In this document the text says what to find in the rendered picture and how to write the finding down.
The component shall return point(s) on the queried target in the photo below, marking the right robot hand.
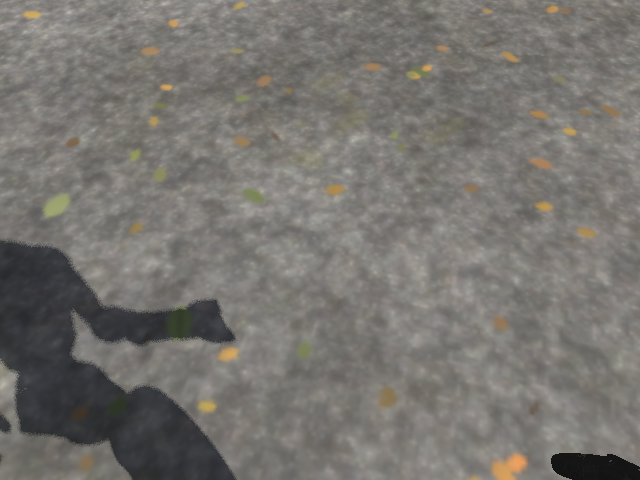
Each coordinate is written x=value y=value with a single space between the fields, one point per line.
x=577 y=466

